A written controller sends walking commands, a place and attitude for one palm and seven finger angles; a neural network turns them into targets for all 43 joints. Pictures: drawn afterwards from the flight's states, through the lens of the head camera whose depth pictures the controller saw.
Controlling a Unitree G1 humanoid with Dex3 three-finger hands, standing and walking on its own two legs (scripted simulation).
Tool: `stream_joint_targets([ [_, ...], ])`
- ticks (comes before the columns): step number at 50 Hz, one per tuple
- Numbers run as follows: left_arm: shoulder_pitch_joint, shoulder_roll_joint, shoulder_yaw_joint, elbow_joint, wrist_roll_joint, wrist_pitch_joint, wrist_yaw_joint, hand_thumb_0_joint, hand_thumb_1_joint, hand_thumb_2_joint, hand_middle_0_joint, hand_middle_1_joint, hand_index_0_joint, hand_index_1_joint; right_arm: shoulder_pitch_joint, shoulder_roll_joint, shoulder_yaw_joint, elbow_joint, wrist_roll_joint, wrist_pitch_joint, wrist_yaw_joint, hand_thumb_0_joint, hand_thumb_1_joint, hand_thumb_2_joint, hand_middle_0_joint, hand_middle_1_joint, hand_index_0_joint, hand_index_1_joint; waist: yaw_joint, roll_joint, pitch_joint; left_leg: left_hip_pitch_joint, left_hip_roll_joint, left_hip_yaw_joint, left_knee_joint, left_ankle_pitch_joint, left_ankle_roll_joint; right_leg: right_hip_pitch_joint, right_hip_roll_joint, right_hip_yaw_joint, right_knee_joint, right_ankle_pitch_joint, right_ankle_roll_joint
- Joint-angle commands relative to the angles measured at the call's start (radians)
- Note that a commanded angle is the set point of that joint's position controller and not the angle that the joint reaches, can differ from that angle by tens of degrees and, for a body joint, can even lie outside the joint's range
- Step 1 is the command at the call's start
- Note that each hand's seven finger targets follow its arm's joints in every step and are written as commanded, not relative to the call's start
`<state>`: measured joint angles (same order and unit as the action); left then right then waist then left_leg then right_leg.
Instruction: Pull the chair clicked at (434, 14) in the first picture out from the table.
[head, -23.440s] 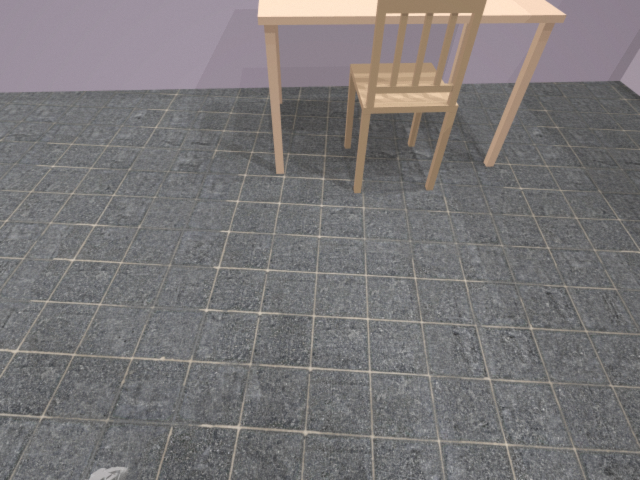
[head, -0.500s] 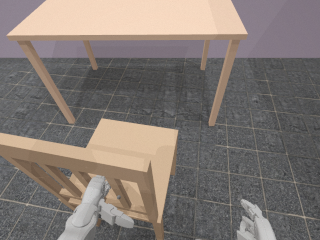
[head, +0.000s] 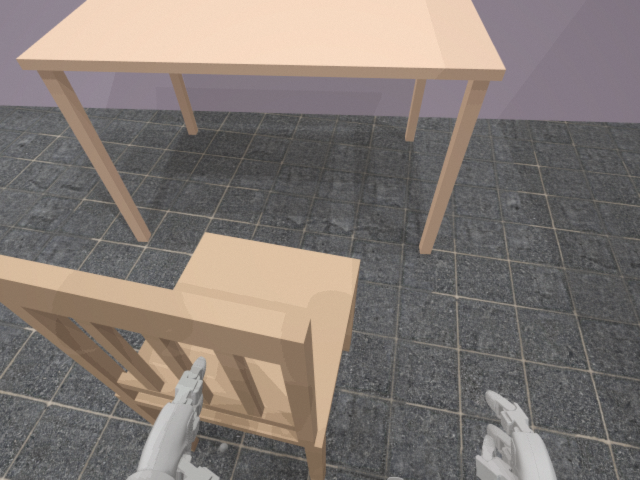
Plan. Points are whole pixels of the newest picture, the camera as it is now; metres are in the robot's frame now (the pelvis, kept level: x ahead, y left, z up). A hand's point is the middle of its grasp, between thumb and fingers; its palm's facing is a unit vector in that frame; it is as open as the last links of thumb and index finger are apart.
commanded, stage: draw the fingers out of the gap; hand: left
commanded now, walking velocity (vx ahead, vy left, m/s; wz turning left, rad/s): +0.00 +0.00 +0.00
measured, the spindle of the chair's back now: (182, 367) +0.28 +0.20 -0.05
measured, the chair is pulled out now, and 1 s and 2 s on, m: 0.58 0.58 0.58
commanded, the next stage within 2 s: draw the hand back to the body in 0.42 s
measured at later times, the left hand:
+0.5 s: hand out of the picture +0.12 +0.12 -0.01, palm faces -0.08 -0.99 -0.11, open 17.5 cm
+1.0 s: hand (147, 466) +0.15 +0.16 +0.07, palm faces -0.03 -1.00 -0.07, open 17.5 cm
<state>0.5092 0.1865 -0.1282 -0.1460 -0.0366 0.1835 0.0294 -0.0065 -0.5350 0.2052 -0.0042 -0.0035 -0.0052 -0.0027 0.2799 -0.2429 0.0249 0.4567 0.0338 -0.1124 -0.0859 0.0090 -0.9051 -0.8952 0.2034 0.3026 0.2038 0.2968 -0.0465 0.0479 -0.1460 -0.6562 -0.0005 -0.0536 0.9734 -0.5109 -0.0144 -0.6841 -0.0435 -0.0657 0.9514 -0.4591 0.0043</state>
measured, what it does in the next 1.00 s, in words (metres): stands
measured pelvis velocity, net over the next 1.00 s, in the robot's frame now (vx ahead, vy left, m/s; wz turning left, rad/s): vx -0.01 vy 0.01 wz -0.01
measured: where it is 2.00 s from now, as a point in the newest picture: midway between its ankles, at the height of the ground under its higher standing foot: outside the picture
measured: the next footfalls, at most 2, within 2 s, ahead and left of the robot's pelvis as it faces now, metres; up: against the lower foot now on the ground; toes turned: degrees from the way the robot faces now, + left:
none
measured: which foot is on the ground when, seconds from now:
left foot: down 0.00-1.00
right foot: down 0.00-1.00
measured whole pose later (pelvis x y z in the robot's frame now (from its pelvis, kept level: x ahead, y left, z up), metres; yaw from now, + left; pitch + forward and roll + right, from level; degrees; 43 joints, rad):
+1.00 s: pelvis -0.01 +0.01 -0.02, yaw -1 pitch +11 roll -2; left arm 0.78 0.24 0.04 -0.48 -0.23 -0.20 -0.13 -0.01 -0.54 0.21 0.00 0.00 0.00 0.00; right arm 0.24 -0.17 0.00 0.45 0.08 -0.12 -0.08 0.01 -0.91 -0.90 0.20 0.30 0.20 0.30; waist 0.01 0.06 -0.16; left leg -0.76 0.01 -0.05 1.13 -0.57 0.00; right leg -0.77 -0.04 -0.06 1.07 -0.49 0.02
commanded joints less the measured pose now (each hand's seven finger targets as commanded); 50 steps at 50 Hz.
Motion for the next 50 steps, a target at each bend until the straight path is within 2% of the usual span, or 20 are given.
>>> stream_joint_targets([
  [1, 0.001, 0.063, 0.026, -0.229, 0.005, -0.064, -0.011, 0.000, -0.550, 0.200, 0.000, 0.000, 0.000, 0.000, -0.074, -0.103, -0.052, -0.163, 0.001, -0.067, -0.013, 0.000, -0.900, -0.900, 0.200, 0.300, 0.200, 0.300, -0.018, -0.072, -0.117, 0.038, -0.020, 0.027, -0.111, 0.258, 0.041, 0.104, 0.017, -0.003, -0.148, 0.223, -0.004],
  [4, 0.068, 0.069, 0.034, -0.256, 0.009, -0.061, -0.017, 0.000, -0.550, 0.200, 0.000, 0.000, 0.000, 0.000, -0.081, -0.096, -0.054, -0.176, 0.003, -0.069, -0.016, 0.000, -0.900, -0.900, 0.200, 0.300, 0.200, 0.300, -0.003, -0.042, -0.121, 0.040, -0.019, 0.026, -0.113, 0.258, 0.040, 0.100, 0.017, -0.007, -0.139, 0.208, -0.010],
  [7, 0.120, 0.049, 0.009, -0.291, 0.016, -0.058, -0.014, 0.000, -0.550, 0.200, 0.000, 0.000, 0.000, 0.000, -0.086, -0.088, -0.054, -0.193, 0.003, -0.067, -0.016, 0.000, -0.900, -0.900, 0.200, 0.300, 0.200, 0.300, 0.002, -0.053, -0.121, 0.032, -0.019, 0.021, -0.112, 0.259, 0.039, 0.093, 0.019, -0.014, -0.125, 0.203, -0.011],
  [8, 0.142, 0.063, 0.027, -0.292, 0.017, -0.054, -0.011, 0.000, -0.550, 0.200, 0.000, 0.000, 0.000, 0.000, -0.091, -0.085, -0.057, -0.194, 0.004, -0.065, -0.017, 0.000, -0.900, -0.900, 0.200, 0.300, 0.200, 0.300, 0.010, -0.035, -0.119, 0.026, -0.019, 0.021, -0.111, 0.268, 0.038, 0.094, 0.020, -0.014, -0.122, 0.207, -0.015],
  [11, 0.180, 0.043, -0.004, -0.316, 0.024, -0.053, -0.013, 0.000, -0.550, 0.200, 0.000, 0.000, 0.000, 0.000, -0.088, -0.082, -0.056, -0.208, 0.004, -0.061, -0.018, 0.000, -0.900, -0.900, 0.200, 0.300, 0.200, 0.300, 0.002, -0.065, -0.105, 0.014, -0.017, 0.019, -0.104, 0.252, 0.039, 0.075, 0.022, -0.017, -0.116, 0.194, -0.011],
  [13, 0.189, 0.050, -0.003, -0.328, 0.030, -0.052, -0.013, 0.000, -0.550, 0.200, 0.000, 0.000, 0.000, 0.000, -0.089, -0.082, -0.057, -0.212, 0.002, -0.061, -0.021, 0.000, -0.900, -0.900, 0.200, 0.300, 0.200, 0.300, 0.003, -0.050, -0.085, 0.002, -0.019, 0.017, -0.102, 0.239, 0.040, 0.061, 0.024, -0.017, -0.114, 0.176, -0.014],
  [15, 0.253, 0.043, -0.011, -0.365, 0.033, -0.060, -0.014, 0.000, -0.550, 0.200, 0.000, 0.000, 0.000, 0.000, -0.090, -0.078, -0.061, -0.226, 0.006, -0.061, -0.020, 0.000, -0.900, -0.900, 0.200, 0.300, 0.200, 0.300, 0.015, -0.034, -0.113, 0.010, -0.018, 0.016, -0.100, 0.249, 0.038, 0.063, 0.022, -0.020, -0.099, 0.178, -0.016],
  [18, 0.299, 0.034, -0.033, -0.398, 0.045, -0.064, -0.011, 0.000, -0.550, 0.200, 0.000, 0.000, 0.000, 0.000, -0.088, -0.074, -0.065, -0.241, 0.007, -0.062, -0.021, 0.000, -0.900, -0.900, 0.200, 0.300, 0.200, 0.300, 0.018, -0.026, -0.109, 0.006, -0.017, 0.013, -0.094, 0.263, 0.037, 0.046, 0.024, -0.026, -0.086, 0.180, -0.017],
  [21, 0.357, 0.025, -0.051, -0.419, 0.055, -0.072, -0.008, 0.000, -0.550, 0.200, 0.000, 0.000, 0.000, 0.000, -0.086, -0.069, -0.067, -0.253, 0.008, -0.059, -0.021, 0.000, -0.900, -0.900, 0.200, 0.300, 0.200, 0.300, 0.020, -0.044, -0.107, -0.005, -0.017, 0.010, -0.090, 0.251, 0.037, 0.035, 0.026, -0.029, -0.074, 0.167, -0.016],
  [27, 0.415, 0.046, -0.038, -0.453, 0.069, -0.081, -0.004, 0.000, -0.550, 0.200, 0.000, 0.000, 0.000, 0.000, -0.085, -0.065, -0.071, -0.274, 0.009, -0.044, -0.029, 0.000, -0.900, -0.900, 0.200, 0.300, 0.200, 0.300, 0.022, -0.063, -0.086, -0.052, -0.022, 0.015, -0.073, 0.191, 0.041, 0.009, 0.031, -0.022, -0.069, 0.114, -0.017],
  [28, 0.322, -0.043, -0.016, -0.555, -0.075, -0.202, -0.018, 0.000, -0.550, 0.200, 0.000, 0.000, 0.000, 0.000, -0.091, -0.060, -0.066, -0.258, 0.007, -0.075, -0.028, 0.000, -0.900, -0.900, 0.200, 0.300, 0.200, 0.300, 0.014, -0.115, -0.048, -0.084, -0.034, 0.009, -0.039, 0.197, 0.032, -0.025, 0.041, -0.048, -0.056, 0.129, -0.017],
  [29, 0.369, 0.002, 0.016, -0.510, -0.072, -0.260, -0.027, 0.000, -0.550, 0.200, 0.000, 0.000, 0.000, 0.000, -0.086, -0.065, -0.071, -0.228, 0.009, -0.091, -0.026, 0.000, -0.900, -0.900, 0.200, 0.300, 0.200, 0.300, 0.031, -0.074, -0.088, -0.077, -0.033, 0.018, -0.026, 0.185, 0.033, -0.029, 0.040, -0.037, -0.046, 0.114, -0.018],
  [30, 0.360, 0.021, 0.048, -0.536, -0.095, -0.306, -0.035, 0.000, -0.550, 0.200, 0.000, 0.000, 0.000, 0.000, -0.074, -0.066, -0.074, -0.222, 0.012, -0.100, -0.024, 0.000, -0.900, -0.900, 0.200, 0.300, 0.200, 0.300, 0.031, -0.057, -0.112, -0.065, -0.030, 0.014, -0.022, 0.205, 0.029, -0.029, 0.040, -0.038, -0.032, 0.125, -0.020],
  [32, 0.371, 0.030, 0.067, -0.556, -0.110, -0.384, -0.055, 0.000, -0.550, 0.200, 0.000, 0.000, 0.000, 0.000, -0.073, -0.061, -0.079, -0.206, 0.017, -0.112, -0.014, 0.000, -0.900, -0.900, 0.200, 0.300, 0.200, 0.300, 0.041, 0.005, -0.131, -0.050, -0.026, 0.014, -0.019, 0.222, 0.021, -0.039, 0.039, -0.036, -0.014, 0.123, -0.023],
  [35, 0.355, 0.015, 0.056, -0.532, -0.116, -0.494, -0.092, 0.000, -0.550, 0.200, 0.000, 0.000, 0.000, 0.000, -0.090, -0.053, -0.086, -0.181, 0.019, -0.117, 0.008, 0.000, -0.900, -0.900, 0.200, 0.300, 0.200, 0.300, 0.037, -0.007, -0.111, -0.079, -0.018, 0.008, 0.002, 0.224, 0.017, -0.068, 0.041, -0.035, 0.014, 0.125, -0.022],
  [38, 0.351, 0.054, 0.087, -0.483, -0.115, -0.599, -0.148, 0.000, -0.550, 0.200, 0.000, 0.000, 0.000, 0.000, -0.128, -0.044, -0.098, -0.162, 0.021, -0.113, 0.032, 0.000, -0.900, -0.900, 0.200, 0.300, 0.200, 0.300, 0.046, -0.016, -0.100, -0.135, -0.008, 0.009, 0.033, 0.207, 0.018, -0.084, 0.038, -0.019, 0.041, 0.117, -0.025],
  [40, 0.389, 0.079, 0.130, -0.473, -0.127, -0.583, -0.180, 0.000, -0.550, 0.200, 0.000, 0.000, 0.000, 0.000, -0.141, -0.050, -0.100, -0.182, 0.030, -0.092, 0.037, 0.000, -0.900, -0.900, 0.200, 0.300, 0.200, 0.300, 0.059, -0.012, -0.127, -0.114, -0.005, 0.015, 0.001, 0.169, 0.020, -0.042, 0.036, -0.016, 0.019, 0.082, -0.025],
  [43, 0.396, 0.118, 0.207, -0.516, -0.165, -0.490, -0.180, 0.000, -0.550, 0.200, 0.000, 0.000, 0.000, 0.000, -0.161, -0.047, -0.093, -0.207, 0.043, -0.066, 0.020, 0.000, -0.900, -0.900, 0.200, 0.300, 0.200, 0.300, 0.074, 0.000, -0.155, -0.083, -0.008, 0.015, -0.044, 0.146, 0.026, 0.031, 0.037, -0.013, -0.028, 0.055, -0.022],
  [46, 0.331, 0.123, 0.238, -0.584, -0.203, -0.451, -0.161, 0.000, -0.550, 0.200, 0.000, 0.000, 0.000, 0.000, -0.149, -0.043, -0.079, -0.202, 0.046, -0.064, -0.001, 0.000, -0.900, -0.900, 0.200, 0.300, 0.200, 0.300, 0.058, -0.037, -0.124, -0.057, -0.005, 0.012, -0.067, 0.152, 0.029, 0.049, 0.039, -0.024, -0.066, 0.060, -0.014],
  [50, 0.281, 0.136, 0.264, -0.582, -0.226, -0.464, -0.161, 0.000, -0.441, 0.252, -0.015, -0.023, -0.015, -0.023, -0.131, -0.044, -0.070, -0.165, 0.045, -0.101, -0.013, 0.000, -0.900, -0.900, 0.200, 0.300, 0.200, 0.300, 0.045, -0.033, -0.097, -0.010, -0.002, 0.006, -0.088, 0.188, 0.030, 0.068, 0.038, -0.026, -0.107, 0.098, -0.011],
])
